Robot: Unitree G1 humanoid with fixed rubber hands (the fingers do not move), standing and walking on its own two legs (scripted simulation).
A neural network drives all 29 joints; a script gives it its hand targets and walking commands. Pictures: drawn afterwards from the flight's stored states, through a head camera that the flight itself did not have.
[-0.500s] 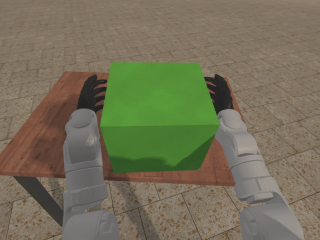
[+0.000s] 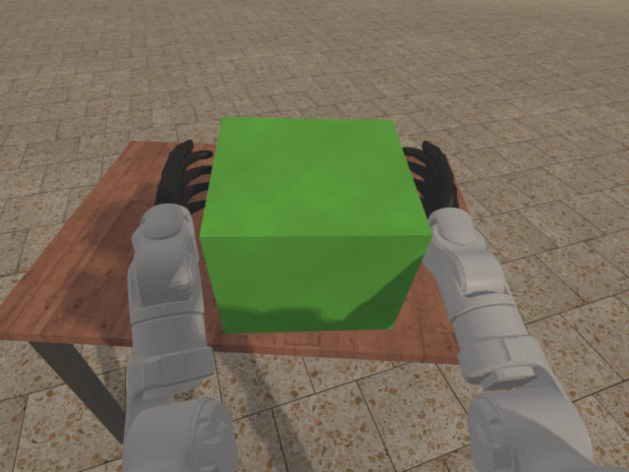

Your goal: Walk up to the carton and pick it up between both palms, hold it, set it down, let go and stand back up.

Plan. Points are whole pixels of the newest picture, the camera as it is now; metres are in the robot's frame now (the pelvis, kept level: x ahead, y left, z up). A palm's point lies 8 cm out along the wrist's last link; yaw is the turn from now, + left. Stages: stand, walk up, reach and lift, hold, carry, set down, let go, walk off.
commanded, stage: hold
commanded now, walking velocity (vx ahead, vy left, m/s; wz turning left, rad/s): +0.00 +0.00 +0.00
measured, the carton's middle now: (309, 225) +0.38 +0.00 +0.14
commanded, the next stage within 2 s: none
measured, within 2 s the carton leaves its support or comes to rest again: neither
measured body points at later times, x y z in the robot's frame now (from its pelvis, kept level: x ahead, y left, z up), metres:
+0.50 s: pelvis +0.01 +0.00 +0.00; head -0.04 +0.03 +0.45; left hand +0.37 +0.17 +0.19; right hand +0.37 -0.15 +0.18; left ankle +0.01 +0.14 -0.75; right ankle +0.04 -0.13 -0.75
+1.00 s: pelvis +0.01 +0.00 +0.00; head -0.04 +0.02 +0.45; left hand +0.38 +0.16 +0.19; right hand +0.38 -0.16 +0.18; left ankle +0.01 +0.14 -0.75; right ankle +0.04 -0.13 -0.75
